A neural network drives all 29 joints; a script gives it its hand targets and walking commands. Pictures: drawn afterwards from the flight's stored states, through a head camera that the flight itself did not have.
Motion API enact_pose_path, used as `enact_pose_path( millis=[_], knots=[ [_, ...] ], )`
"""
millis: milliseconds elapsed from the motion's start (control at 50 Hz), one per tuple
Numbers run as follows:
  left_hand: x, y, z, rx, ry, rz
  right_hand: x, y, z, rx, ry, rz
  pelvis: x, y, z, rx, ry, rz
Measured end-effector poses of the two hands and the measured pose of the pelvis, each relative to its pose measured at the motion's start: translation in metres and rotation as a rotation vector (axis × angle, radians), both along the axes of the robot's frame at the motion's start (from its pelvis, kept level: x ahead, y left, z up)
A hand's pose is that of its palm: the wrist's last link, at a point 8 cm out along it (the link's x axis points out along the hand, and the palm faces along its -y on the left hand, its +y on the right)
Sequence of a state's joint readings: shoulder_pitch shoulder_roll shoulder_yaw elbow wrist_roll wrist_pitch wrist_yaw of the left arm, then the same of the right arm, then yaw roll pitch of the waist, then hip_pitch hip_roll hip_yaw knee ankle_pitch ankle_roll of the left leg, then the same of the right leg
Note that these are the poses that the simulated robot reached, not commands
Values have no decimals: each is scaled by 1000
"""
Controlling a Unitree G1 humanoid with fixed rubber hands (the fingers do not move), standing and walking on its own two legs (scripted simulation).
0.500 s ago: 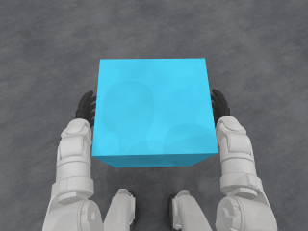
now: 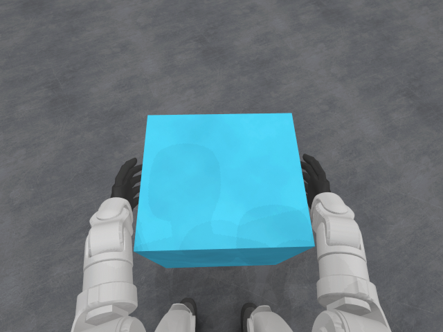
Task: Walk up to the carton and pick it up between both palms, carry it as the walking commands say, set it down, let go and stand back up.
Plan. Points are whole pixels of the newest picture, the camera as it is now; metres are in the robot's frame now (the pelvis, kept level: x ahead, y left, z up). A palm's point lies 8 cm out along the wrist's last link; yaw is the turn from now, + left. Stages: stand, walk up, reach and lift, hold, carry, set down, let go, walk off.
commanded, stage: reach and lift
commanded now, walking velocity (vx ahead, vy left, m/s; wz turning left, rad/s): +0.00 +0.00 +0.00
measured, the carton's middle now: (220, 200) +0.38 +0.01 -0.10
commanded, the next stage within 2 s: hold in 1.86 s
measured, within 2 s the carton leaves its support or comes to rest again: neither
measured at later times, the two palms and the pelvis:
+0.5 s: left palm (109, 203) +0.33 +0.18 +0.04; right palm (341, 196) +0.33 -0.18 +0.04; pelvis +0.03 +0.00 +0.03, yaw +0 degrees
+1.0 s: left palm (99, 205) +0.31 +0.18 +0.08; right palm (359, 199) +0.31 -0.18 +0.08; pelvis +0.03 +0.00 +0.04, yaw +0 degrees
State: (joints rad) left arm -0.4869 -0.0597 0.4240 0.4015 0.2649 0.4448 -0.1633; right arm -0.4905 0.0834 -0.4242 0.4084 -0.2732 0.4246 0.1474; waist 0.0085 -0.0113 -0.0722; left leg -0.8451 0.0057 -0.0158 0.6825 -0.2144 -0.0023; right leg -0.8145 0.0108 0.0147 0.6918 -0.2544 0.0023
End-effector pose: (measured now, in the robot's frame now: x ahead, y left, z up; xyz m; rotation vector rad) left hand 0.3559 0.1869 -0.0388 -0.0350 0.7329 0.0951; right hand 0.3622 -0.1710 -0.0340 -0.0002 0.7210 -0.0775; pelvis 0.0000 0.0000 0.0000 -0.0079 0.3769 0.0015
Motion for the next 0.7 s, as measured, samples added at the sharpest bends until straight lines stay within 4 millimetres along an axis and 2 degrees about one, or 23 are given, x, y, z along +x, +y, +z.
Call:
enact_pose_path(
  millis=[360, 700],
  knots=[
    [-21, -3, 54, -2, -33, -4, -22, -4, 56, -1, -33, -6, 21, 0, 28, 4, -185, 0],
    [-38, -8, 99, 12, -78, 1, -37, -7, 102, 11, -78, -9, 28, -5, 38, 10, -399, 1]
  ],
)
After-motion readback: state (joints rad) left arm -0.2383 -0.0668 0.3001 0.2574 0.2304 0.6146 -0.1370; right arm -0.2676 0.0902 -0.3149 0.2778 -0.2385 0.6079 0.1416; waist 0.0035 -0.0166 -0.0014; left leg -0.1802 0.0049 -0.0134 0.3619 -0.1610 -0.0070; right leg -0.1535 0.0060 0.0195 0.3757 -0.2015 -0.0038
